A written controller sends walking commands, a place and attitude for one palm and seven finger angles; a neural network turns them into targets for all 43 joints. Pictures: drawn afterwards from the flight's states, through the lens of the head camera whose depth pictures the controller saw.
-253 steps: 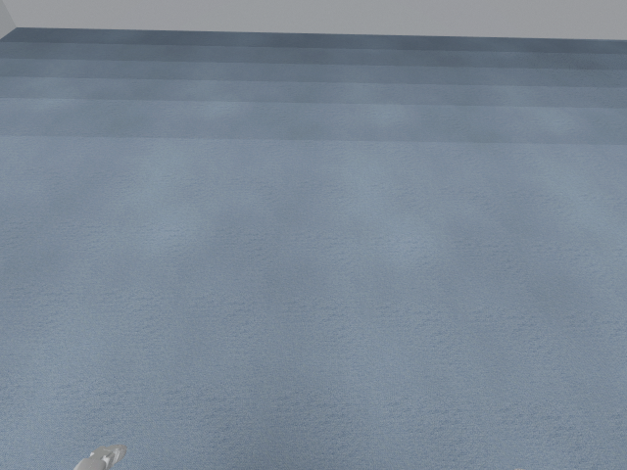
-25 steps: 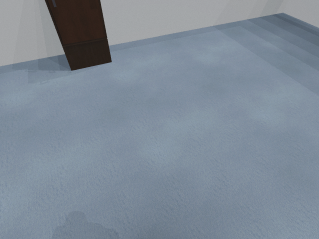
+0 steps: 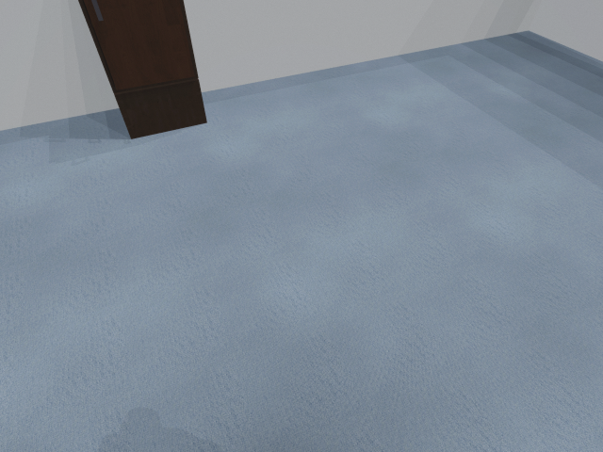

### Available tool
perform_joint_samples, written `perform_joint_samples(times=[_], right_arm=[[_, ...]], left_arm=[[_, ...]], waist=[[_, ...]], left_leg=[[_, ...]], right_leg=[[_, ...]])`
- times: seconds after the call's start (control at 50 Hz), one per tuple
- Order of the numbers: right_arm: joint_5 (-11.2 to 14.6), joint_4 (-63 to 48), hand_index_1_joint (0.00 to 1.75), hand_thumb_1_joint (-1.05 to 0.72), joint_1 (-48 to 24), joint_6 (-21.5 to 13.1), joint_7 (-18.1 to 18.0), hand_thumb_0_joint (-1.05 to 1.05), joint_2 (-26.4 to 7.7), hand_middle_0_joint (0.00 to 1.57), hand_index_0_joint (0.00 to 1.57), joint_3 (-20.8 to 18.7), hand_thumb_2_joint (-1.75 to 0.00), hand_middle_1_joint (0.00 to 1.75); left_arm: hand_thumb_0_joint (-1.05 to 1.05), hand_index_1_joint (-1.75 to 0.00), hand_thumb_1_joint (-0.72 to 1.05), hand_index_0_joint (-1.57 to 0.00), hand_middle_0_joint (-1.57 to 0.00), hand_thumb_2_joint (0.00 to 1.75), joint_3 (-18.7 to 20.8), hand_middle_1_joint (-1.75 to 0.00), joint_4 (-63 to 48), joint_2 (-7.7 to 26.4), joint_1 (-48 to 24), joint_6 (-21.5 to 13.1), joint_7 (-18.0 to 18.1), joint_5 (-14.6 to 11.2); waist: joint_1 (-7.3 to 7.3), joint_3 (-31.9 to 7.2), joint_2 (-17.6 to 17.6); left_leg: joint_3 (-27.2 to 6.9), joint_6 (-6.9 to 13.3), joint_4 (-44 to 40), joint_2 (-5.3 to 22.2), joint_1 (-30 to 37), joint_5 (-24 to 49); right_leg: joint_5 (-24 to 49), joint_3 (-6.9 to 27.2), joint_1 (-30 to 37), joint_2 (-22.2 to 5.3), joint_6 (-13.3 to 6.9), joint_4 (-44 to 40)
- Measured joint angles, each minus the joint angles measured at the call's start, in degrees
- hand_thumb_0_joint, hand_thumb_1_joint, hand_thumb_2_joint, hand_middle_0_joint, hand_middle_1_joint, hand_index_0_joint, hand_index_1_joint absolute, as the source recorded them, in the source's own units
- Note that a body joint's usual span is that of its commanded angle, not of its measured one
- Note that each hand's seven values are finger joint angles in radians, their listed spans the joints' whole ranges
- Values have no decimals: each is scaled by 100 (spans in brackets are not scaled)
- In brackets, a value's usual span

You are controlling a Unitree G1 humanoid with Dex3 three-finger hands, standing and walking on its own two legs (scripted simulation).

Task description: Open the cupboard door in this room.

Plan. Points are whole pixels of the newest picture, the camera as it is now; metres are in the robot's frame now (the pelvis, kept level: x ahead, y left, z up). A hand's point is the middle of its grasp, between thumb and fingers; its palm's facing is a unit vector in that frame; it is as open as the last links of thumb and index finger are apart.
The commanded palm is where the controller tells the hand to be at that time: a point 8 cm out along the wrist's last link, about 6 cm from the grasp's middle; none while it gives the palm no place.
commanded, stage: stand and wait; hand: left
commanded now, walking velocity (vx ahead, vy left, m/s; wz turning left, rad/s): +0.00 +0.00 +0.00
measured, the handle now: out of the picture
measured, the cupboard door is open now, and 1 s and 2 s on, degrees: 0 0 0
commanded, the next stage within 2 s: turn or walk to find it in 0.16 s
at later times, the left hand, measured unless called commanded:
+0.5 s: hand out of the picture +0.00 +0.19 -0.19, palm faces +0.14 -0.97 -0.20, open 7.4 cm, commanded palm none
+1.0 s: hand out of the picture -0.01 +0.15 -0.16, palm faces +0.30 -0.92 -0.26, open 7.3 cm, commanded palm none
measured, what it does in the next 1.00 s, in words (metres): steps on the spot, turning left: right foot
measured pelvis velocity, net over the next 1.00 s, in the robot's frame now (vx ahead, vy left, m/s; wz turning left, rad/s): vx -0.01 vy -0.04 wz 0.29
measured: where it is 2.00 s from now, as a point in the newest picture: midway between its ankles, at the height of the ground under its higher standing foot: outside the picture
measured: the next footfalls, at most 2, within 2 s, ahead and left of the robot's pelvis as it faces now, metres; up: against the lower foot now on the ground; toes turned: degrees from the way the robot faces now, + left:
right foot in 0.76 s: +0.02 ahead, -0.12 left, +0.00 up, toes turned +9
left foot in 1.20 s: -0.03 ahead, +0.10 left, +0.00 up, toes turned +22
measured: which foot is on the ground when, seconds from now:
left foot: down 0.00-0.78, up 0.80-1.00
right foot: down 0.00-0.52, up 0.54-0.74, down 0.76-1.00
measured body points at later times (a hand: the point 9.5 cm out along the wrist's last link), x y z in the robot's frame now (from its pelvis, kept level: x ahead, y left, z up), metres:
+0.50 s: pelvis -0.01 +0.00 -0.01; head +0.02 +0.01 +0.44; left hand -0.01 +0.24 -0.17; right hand +0.00 -0.22 -0.17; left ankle +0.00 +0.12 -0.74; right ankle +0.02 -0.12 -0.74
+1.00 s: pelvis -0.01 -0.04 +0.00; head +0.02 -0.07 +0.45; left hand -0.03 +0.20 -0.14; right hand +0.12 -0.28 -0.17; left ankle -0.07 +0.10 -0.66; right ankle -0.02 -0.13 -0.74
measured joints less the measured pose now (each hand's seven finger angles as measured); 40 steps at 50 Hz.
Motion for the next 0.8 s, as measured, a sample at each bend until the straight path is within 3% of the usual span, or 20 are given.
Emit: perform_joint_samples(times=[0.24,0.5,0.56,0.66,0.72,0.76,0.8], right_arm=[[-9,-32,30,-91,5,8,0,0,-83,20,20,-13,-90,30],[-77,-397,30,-91,-68,220,101,0,-143,20,20,-134,-90,30],[-81,-500,30,-91,-95,168,92,0,-113,20,20,-127,-90,30],[-100,-648,30,-91,-146,108,30,0,-145,20,20,-146,-90,30],[-111,-692,30,-91,-193,143,24,0,-256,20,20,-170,-90,30],[-85,-696,30,-91,-216,165,33,0,-330,20,20,-192,-90,30],[-46,-664,30,-91,-293,195,45,0,-448,20,20,-233,-90,30]], left_arm=[[0,-30,91,-20,-20,90,39,-30,-61,115,-92,-4,1,-3],[0,-30,91,-20,-20,90,283,-30,-513,323,-442,188,10,36],[0,-30,91,-20,-20,90,306,-30,-552,406,-508,238,-2,28],[0,-29,91,-20,-20,90,321,-30,-728,429,-752,236,-10,11],[0,-29,91,-20,-20,90,296,-30,-902,384,-888,160,-21,-26],[0,-29,91,-20,-20,90,260,-30,-994,382,-894,67,-20,-32],[0,-29,91,-20,-20,90,227,-30,-964,317,-864,-11,3,0]], waist=[[-27,24,13],[-34,153,-19],[-72,132,-105],[-189,110,49],[-184,91,189],[-135,49,181],[-87,41,303]], left_leg=[[-41,-21,27,18,-33,6],[-424,46,1008,-132,-874,-341],[-454,82,944,-201,-887,-312],[-774,73,544,-274,-888,-6],[-982,-8,378,-321,-926,152],[-1036,-92,439,-403,-975,147],[-1045,-134,749,-355,-1047,-133]], right_leg=[[4,-42,-2,15,-21,0],[-385,-396,-566,-197,25,785],[-655,-259,-687,-179,64,1083],[-1583,133,-931,147,75,2198],[-1378,239,-731,251,117,1681],[-678,273,-370,221,136,747],[-654,202,-229,287,-137,578]])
